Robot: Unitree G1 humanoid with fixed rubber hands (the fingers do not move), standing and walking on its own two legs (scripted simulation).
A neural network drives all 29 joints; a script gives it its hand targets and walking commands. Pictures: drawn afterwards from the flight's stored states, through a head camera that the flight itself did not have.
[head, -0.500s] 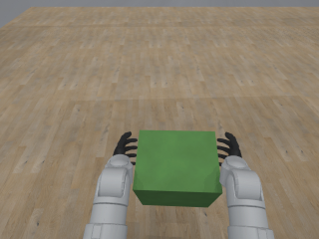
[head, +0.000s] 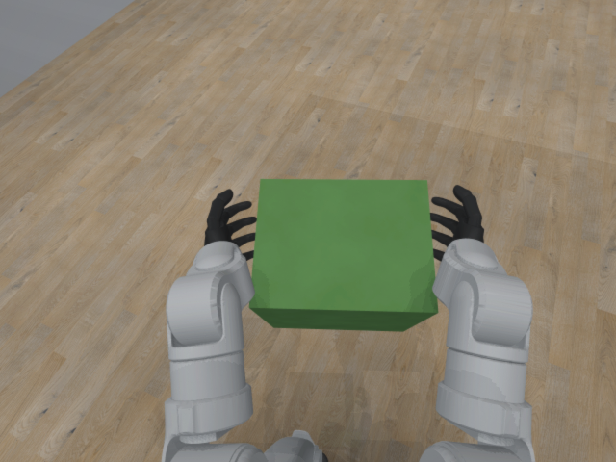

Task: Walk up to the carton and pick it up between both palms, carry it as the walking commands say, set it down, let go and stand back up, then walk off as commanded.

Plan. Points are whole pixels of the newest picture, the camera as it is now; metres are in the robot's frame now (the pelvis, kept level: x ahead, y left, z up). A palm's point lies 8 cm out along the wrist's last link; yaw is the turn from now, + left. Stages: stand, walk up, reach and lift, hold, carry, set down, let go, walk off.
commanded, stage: carry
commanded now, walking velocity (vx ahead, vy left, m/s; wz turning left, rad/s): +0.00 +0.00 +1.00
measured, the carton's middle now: (340, 264) +0.38 -0.01 +0.01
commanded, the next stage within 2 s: none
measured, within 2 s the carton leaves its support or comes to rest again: neither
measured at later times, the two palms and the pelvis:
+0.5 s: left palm (49, 350) +0.24 +0.30 +0.08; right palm (276, 238) +0.38 +0.07 +0.07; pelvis +0.01 +0.02 -0.01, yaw +29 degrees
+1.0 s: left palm out of the picture +0.02 +0.36 +0.09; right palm (110, 322) +0.27 +0.24 +0.10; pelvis -0.02 +0.00 -0.01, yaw +60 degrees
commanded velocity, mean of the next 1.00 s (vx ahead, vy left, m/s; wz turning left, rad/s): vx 0.00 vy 0.00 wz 1.00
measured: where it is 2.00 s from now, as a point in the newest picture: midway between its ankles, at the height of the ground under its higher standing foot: outside the picture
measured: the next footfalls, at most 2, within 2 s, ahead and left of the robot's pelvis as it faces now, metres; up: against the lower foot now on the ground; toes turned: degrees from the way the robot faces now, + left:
left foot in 0.22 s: +0.06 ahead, +0.14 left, +0.00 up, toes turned +22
right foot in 0.56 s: +0.15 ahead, -0.07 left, +0.00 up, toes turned +30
